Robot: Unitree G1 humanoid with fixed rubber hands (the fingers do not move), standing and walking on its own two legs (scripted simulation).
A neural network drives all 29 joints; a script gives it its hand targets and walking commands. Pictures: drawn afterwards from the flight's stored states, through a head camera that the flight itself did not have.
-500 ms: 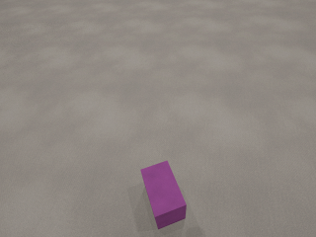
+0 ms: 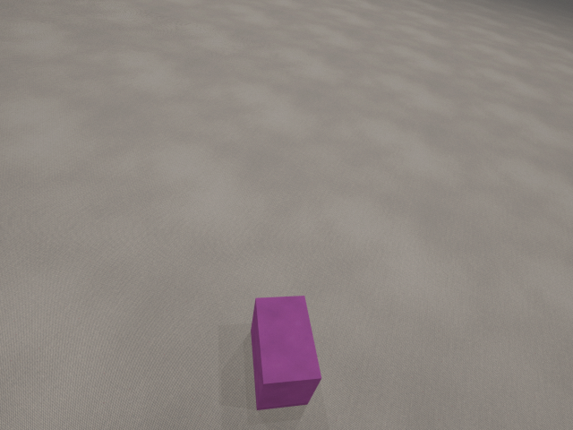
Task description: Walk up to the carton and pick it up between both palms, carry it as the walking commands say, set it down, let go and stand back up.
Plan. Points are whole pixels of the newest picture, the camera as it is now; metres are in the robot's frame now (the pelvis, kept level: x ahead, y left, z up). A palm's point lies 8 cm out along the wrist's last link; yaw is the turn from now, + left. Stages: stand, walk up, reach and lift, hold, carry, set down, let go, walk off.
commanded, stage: walk up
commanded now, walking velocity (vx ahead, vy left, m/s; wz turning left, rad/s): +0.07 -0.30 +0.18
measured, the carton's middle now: (281, 351) +0.55 -0.11 -0.67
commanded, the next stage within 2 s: none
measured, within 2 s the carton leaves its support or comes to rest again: neither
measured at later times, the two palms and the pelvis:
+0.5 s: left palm out of the picture +0.14 +0.10 -0.08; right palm out of the picture +0.00 -0.38 -0.14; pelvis +0.05 -0.15 +0.02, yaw -3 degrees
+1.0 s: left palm (346, 418) +0.19 -0.11 -0.08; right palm out of the picture +0.20 -0.59 -0.14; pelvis +0.14 -0.35 +0.02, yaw +2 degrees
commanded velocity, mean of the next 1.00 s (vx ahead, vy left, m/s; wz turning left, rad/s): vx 0.19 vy -0.11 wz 0.09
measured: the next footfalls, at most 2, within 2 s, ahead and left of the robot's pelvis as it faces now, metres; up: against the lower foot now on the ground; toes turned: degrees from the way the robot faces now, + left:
right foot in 0.22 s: +0.06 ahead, -0.14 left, +0.00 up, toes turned -11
left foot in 0.56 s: +0.10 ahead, -0.02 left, +0.00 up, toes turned +5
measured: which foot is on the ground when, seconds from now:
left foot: down 0.00-0.22, up 0.24-0.54, down 0.56-0.72, up 0.74-1.00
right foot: up 0.00-0.20, down 0.22-0.50, up 0.52-0.70, down 0.72-1.00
